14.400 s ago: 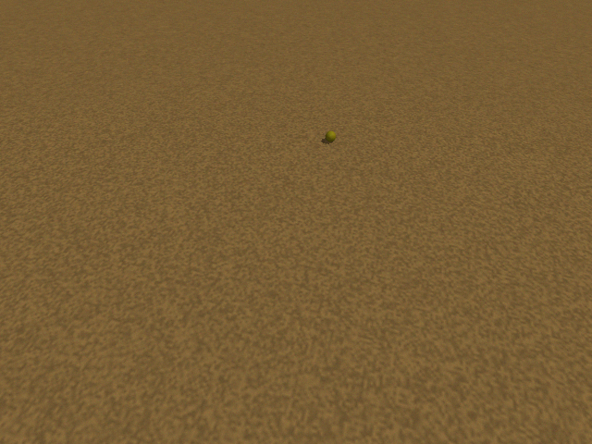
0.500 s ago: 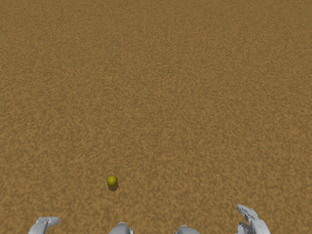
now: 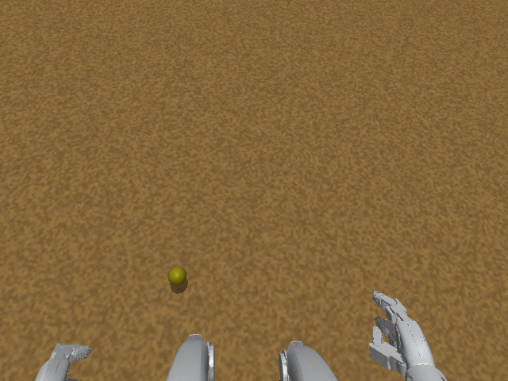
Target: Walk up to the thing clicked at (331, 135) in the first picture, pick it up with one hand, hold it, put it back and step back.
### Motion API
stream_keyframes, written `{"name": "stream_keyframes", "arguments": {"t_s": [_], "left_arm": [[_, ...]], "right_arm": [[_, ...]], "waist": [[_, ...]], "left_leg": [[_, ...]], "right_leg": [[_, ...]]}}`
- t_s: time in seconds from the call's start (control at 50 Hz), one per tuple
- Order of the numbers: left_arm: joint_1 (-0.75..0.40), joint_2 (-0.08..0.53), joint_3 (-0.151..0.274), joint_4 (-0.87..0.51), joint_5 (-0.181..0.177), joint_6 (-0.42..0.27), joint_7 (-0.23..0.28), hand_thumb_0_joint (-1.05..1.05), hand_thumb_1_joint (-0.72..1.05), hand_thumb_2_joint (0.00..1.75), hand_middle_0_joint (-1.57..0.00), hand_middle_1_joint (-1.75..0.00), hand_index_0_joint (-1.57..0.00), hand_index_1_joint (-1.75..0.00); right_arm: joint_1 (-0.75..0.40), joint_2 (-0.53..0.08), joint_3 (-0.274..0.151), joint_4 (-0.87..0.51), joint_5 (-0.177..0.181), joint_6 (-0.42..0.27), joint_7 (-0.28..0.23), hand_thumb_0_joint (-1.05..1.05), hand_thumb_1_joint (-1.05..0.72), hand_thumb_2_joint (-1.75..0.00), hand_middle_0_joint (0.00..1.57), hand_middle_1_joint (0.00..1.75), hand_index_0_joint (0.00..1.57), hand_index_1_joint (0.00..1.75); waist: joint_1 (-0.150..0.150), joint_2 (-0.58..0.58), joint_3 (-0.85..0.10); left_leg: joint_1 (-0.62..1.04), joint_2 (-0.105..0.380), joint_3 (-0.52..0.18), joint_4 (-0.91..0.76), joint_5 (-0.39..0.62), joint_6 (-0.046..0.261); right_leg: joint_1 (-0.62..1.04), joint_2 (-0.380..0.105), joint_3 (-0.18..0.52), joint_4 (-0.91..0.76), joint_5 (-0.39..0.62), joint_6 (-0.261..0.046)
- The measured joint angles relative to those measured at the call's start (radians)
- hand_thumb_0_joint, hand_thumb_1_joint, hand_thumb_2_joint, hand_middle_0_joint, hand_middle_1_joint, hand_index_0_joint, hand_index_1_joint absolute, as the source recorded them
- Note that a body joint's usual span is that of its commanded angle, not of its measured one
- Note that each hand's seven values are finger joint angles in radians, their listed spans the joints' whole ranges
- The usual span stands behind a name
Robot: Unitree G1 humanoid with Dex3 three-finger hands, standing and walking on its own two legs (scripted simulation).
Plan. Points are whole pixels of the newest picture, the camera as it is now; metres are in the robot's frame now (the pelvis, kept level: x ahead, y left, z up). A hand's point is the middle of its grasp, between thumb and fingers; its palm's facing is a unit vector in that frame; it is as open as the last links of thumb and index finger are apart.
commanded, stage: rise first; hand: left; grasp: from above
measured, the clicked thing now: (177, 276) +0.46 +0.22 -0.64
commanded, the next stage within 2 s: none
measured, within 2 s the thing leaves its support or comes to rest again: neither
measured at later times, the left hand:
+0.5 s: hand (115, 337) +0.24 +0.29 -0.31, palm faces -0.42 -0.50 -0.76, open 14.1 cm
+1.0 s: hand (135, 300) +0.34 +0.29 -0.43, palm faces -0.46 -0.14 -0.88, open 14.1 cm
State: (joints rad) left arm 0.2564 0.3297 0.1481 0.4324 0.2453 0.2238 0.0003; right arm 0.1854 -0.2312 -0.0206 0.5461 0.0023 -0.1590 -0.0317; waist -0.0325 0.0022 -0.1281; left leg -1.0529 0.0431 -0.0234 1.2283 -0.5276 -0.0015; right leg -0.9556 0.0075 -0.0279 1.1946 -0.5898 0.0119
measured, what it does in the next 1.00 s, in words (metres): lowers itself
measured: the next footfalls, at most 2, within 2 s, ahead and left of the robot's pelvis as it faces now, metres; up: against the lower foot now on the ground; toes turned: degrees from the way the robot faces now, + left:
none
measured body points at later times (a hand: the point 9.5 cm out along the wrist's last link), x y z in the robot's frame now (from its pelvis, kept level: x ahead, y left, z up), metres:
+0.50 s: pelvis -0.05 -0.01 -0.16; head +0.14 +0.01 +0.25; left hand +0.26 +0.31 -0.26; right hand +0.13 -0.28 -0.28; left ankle +0.03 +0.12 -0.64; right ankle -0.01 -0.13 -0.64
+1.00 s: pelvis -0.09 +0.00 -0.29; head +0.12 +0.03 +0.11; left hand +0.36 +0.29 -0.38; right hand -0.03 -0.29 -0.40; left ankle +0.03 +0.12 -0.64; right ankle -0.01 -0.13 -0.64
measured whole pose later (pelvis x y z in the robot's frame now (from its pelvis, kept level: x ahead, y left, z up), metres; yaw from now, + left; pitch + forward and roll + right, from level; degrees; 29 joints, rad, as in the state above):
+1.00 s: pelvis -0.09 +0.00 -0.29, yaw -7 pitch +33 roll -6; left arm -0.72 0.71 0.15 1.19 1.09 -0.26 0.24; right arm 0.14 -0.26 -0.01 0.77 -0.07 -0.05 0.07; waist -0.12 -0.01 -0.10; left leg -2.19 0.06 -0.12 2.20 -0.59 0.00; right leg -2.07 0.05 -0.08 2.18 -0.69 0.01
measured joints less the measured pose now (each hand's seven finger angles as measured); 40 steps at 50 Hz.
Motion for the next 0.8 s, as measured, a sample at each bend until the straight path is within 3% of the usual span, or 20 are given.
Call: {"name": "stream_keyframes", "arguments": {"t_s": [0.12, 0.2, 0.34, 0.44, 0.64, 0.8], "left_arm": [[0.014, 0.011, -0.007, -0.041, 0.027, -0.021, 0.006, 0.00, -0.52, 0.98, -0.07, -1.08, -0.06, -1.07], [-0.050, 0.037, -0.011, 0.031, 0.083, -0.073, 0.013, 0.00, -0.53, 0.98, -0.07, -1.08, -0.06, -1.07], [-0.227, 0.106, -0.013, 0.158, 0.232, -0.211, 0.031, 0.00, -0.53, 0.98, -0.07, -1.07, -0.06, -1.07], [-0.381, 0.143, -0.007, 0.258, 0.356, -0.304, 0.078, 0.00, -0.52, 0.99, -0.08, -1.07, -0.07, -1.07], [-0.685, 0.234, 0.007, 0.465, 0.562, -0.379, 0.136, 0.00, -0.52, 1.01, -0.09, -1.06, -0.08, -1.06], [-0.842, 0.304, -0.005, 0.599, 0.698, -0.438, 0.163, 0.00, -0.51, 1.02, -0.09, -1.05, -0.07, -1.06]], "right_arm": [[-0.007, -0.001, -0.001, 0.000, 0.002, -0.007, 0.010, 0.01, -0.86, -0.89, 0.21, 0.30, 0.20, 0.30], [-0.024, -0.012, -0.001, 0.008, 0.000, -0.026, 0.014, 0.01, -0.87, -0.89, 0.21, 0.30, 0.20, 0.30], [-0.081, -0.040, -0.015, 0.049, -0.004, -0.056, 0.028, 0.00, -0.87, -0.89, 0.21, 0.30, 0.20, 0.30], [-0.115, -0.059, -0.023, 0.093, -0.005, -0.046, 0.045, 0.00, -0.87, -0.89, 0.21, 0.30, 0.20, 0.30], [-0.124, -0.053, -0.030, 0.169, -0.025, 0.004, 0.077, 0.00, -0.87, -0.89, 0.20, 0.30, 0.20, 0.30], [-0.080, -0.033, -0.018, 0.208, -0.043, 0.046, 0.087, 0.00, -0.86, -0.89, 0.20, 0.30, 0.20, 0.30]], "waist": [[0.004, 0.003, -0.009], [0.006, 0.005, -0.022], [0.003, 0.000, -0.042], [0.003, 0.001, -0.056], [0.008, 0.000, -0.013], [-0.024, 0.000, 0.018]], "left_leg": [[-0.090, -0.001, -0.004, 0.077, -0.017, 0.000], [-0.185, -0.004, -0.007, 0.151, -0.031, 0.000], [-0.432, -0.002, -0.008, 0.355, -0.073, -0.003], [-0.621, 0.007, -0.014, 0.514, -0.100, -0.004], [-0.914, 0.021, -0.046, 0.760, -0.095, -0.008], [-1.047, 0.020, -0.073, 0.884, -0.073, -0.007]], "right_leg": [[-0.090, -0.001, -0.001, 0.081, -0.023, 0.000], [-0.185, -0.004, -0.002, 0.164, -0.044, -0.001], [-0.436, -0.002, 0.003, 0.386, -0.099, -0.002], [-0.626, 0.009, 0.004, 0.550, -0.131, -0.003], [-0.914, 0.029, -0.016, 0.797, -0.132, -0.008], [-1.034, 0.035, -0.035, 0.913, -0.112, -0.005]]}}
